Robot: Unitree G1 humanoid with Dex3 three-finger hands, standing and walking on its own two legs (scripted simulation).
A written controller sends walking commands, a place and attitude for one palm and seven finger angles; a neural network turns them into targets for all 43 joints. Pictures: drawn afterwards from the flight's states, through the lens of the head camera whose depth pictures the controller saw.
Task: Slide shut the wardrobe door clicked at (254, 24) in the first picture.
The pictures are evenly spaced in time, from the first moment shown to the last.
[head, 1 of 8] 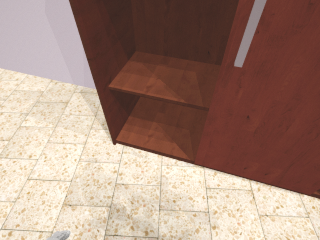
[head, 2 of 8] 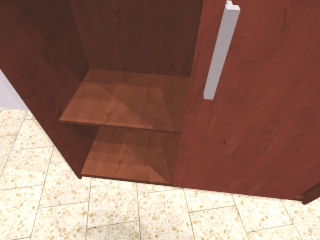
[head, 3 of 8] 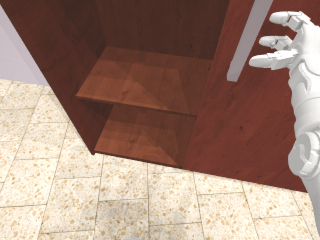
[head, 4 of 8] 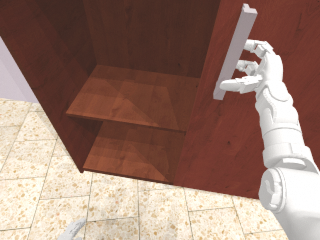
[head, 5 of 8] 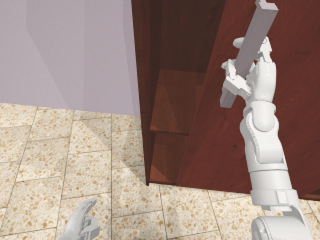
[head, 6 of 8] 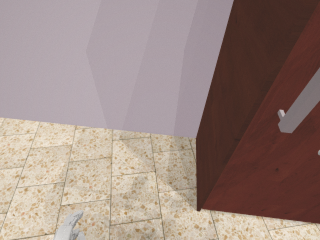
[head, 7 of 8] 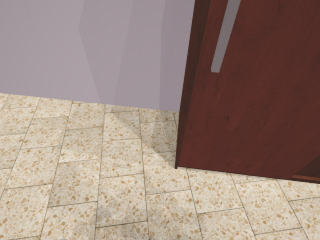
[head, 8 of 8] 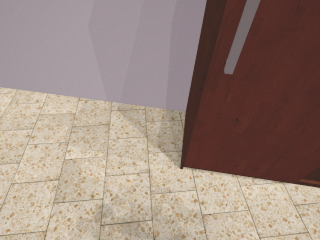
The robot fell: no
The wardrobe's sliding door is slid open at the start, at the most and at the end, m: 0.61 0.61 0.00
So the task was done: yes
